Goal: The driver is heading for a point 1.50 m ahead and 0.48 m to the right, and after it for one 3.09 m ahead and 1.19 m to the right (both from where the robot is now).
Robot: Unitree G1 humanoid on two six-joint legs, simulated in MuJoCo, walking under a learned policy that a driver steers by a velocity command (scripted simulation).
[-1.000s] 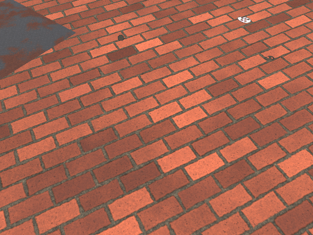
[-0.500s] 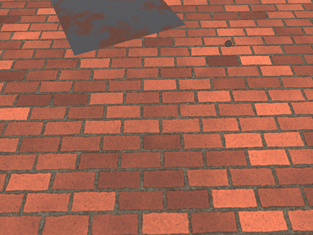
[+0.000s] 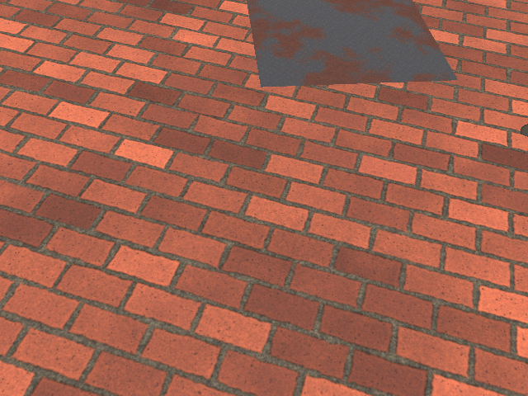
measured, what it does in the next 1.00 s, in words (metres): steps on the spot: right foot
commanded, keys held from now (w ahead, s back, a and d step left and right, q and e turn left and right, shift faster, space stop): shift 0.40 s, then w+shift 0.02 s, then shift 0.58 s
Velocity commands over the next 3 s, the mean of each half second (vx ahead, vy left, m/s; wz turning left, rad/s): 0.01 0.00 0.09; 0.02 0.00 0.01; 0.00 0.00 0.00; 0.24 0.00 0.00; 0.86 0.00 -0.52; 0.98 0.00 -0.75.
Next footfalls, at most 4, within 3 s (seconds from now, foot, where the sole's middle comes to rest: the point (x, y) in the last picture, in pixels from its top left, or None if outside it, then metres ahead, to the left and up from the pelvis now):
0.06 right None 0.05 -0.14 -0.77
2.08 left None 0.16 0.13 -0.77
2.58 right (290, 384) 0.52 -0.06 -0.77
3.00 left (321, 234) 0.98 -0.16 -0.77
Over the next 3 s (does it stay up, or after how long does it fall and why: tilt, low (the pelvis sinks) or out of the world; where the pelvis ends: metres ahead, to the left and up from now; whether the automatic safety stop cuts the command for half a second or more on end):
stays up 0.75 -0.14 -0.02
